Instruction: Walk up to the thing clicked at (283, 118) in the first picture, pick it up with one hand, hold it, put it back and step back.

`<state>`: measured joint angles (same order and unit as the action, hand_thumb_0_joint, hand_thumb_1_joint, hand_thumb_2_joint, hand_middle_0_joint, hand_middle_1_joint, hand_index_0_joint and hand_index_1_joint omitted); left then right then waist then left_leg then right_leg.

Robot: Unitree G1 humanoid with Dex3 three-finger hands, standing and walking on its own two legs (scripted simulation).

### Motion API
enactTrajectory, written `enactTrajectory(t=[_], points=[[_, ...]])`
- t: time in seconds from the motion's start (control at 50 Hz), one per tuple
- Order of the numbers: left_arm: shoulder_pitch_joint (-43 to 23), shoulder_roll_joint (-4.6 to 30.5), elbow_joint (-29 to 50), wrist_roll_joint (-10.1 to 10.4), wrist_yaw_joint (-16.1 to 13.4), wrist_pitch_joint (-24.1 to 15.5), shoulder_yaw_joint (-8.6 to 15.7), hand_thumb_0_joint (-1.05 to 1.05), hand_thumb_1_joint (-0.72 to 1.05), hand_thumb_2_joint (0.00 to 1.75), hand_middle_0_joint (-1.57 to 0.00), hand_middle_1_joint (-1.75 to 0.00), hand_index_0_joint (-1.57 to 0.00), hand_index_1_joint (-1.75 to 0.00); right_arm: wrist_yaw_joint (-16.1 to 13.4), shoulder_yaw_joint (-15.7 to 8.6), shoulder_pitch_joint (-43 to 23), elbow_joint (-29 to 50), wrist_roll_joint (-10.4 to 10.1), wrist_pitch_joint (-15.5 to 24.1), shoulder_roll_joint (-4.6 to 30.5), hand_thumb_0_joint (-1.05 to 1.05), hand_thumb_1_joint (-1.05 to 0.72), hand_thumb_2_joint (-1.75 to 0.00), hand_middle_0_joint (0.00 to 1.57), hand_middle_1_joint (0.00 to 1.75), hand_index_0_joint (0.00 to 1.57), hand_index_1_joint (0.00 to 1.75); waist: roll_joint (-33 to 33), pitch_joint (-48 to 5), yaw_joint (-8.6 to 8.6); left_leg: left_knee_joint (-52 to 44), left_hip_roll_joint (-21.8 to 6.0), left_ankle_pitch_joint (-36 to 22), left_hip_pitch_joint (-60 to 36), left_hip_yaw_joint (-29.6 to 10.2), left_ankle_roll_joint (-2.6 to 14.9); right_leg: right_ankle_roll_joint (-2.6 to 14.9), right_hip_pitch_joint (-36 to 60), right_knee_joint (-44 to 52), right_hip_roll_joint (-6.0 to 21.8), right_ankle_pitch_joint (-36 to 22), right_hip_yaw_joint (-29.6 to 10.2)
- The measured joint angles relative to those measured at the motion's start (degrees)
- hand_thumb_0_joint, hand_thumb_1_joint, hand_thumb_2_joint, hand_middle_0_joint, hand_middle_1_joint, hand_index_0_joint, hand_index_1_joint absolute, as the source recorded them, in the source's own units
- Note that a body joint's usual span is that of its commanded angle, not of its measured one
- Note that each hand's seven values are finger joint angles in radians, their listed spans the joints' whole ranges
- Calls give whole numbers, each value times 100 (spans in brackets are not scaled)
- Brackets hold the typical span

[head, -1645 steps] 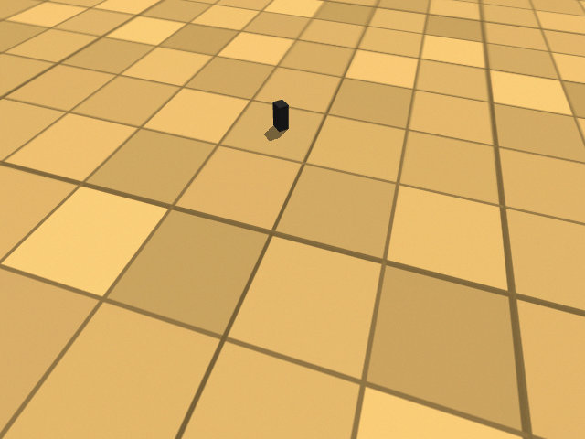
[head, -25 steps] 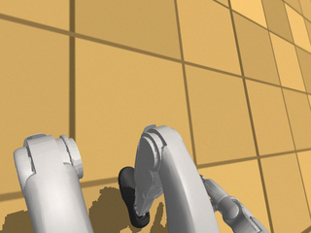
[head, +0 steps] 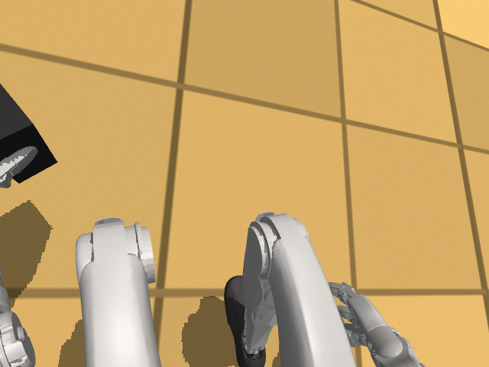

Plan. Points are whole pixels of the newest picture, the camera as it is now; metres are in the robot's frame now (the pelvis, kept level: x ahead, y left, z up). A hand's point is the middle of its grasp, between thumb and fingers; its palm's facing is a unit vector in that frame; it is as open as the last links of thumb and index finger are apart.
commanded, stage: settle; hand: left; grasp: from the side
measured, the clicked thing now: (7, 136) +0.43 +0.33 -0.11
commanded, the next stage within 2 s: lift in 1.04 s
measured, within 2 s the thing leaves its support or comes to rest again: neither
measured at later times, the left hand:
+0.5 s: hand out of the picture +0.43 +0.33 -0.03, palm faces +0.41 -0.91 -0.06, open 11.1 cm
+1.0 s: hand out of the picture +0.44 +0.32 -0.01, palm faces +0.41 -0.91 -0.06, open 11.2 cm
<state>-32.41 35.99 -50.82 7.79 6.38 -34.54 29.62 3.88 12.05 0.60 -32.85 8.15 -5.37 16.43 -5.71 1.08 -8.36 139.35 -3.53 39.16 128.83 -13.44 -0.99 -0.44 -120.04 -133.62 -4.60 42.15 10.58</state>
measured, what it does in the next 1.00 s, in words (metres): stands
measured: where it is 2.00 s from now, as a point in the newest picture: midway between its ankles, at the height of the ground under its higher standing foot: (192, 348)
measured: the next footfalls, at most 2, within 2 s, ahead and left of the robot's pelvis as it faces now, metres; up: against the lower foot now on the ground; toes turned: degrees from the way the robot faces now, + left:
none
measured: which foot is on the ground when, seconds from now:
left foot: down 0.00-1.00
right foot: down 0.00-1.00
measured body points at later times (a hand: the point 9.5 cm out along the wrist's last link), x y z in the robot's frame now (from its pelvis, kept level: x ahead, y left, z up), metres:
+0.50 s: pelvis +0.00 +0.00 +0.02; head +0.22 +0.10 +0.40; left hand +0.40 +0.38 -0.03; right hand +0.15 -0.25 -0.09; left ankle +0.08 +0.14 -0.30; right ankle +0.10 -0.11 -0.30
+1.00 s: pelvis +0.00 +0.00 +0.04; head +0.21 +0.09 +0.42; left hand +0.41 +0.37 +0.00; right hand +0.15 -0.25 -0.08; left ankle +0.08 +0.14 -0.30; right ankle +0.10 -0.11 -0.30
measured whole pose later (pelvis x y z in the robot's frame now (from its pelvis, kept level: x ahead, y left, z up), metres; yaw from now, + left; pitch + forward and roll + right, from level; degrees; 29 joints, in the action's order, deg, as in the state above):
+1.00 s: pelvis +0.00 +0.00 +0.04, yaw +3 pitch +32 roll -8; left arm -37.4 29.6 -52.8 4.8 5.0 -32.9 29.1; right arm 3.1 5.5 4.2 -37.9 6.1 -4.2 14.8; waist -1.9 -4.5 -8.0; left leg 131.2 -3.4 38.3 125.6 -8.9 -0.7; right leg 0.0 -118.3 -128.1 -3.4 42.4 7.1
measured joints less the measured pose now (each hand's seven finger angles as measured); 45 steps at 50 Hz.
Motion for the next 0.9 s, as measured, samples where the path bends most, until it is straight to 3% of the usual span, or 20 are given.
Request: enactTrajectory(t=[0.14,0.42,0.9], points=[[-276,-53,-102,61,27,47,48,-2,-49,109,-62,-96,-67,-95,-22,-171,54,-143,-68,12,-4,1,-87,-89,21,30,20,30,182,-177,17,-166,-9,49,-37,109,4,17,1,102,24,75,-82],[-282,-414,71,-86,6,258,88,-2,-55,115,-63,-100,-68,-100,-45,-439,294,-301,-178,9,-81,1,-87,-89,21,30,20,30,280,-314,38,-434,-12,10,-114,276,20,28,23,273,62,72,-212],[-475,-623,-211,-229,-81,174,-46,-2,-61,121,-61,-107,-66,-107,-85,-622,368,-481,-220,125,-151,1,-88,-89,21,30,20,30,377,-542,43,-783,6,-83,-291,435,30,42,143,522,113,23,-336]])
